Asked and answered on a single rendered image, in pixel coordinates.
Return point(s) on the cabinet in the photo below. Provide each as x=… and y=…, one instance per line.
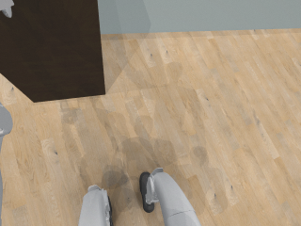
x=52, y=50

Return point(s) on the robot left thigh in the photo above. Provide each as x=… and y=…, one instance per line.
x=94, y=208

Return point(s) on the robot left hand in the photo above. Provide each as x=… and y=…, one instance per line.
x=5, y=6

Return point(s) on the robot right shin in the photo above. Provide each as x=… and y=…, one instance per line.
x=149, y=199

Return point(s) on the left robot upper arm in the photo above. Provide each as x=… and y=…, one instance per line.
x=6, y=124

